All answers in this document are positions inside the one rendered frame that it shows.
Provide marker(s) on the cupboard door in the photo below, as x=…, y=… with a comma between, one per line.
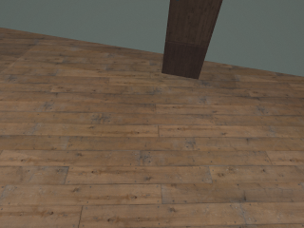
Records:
x=191, y=21

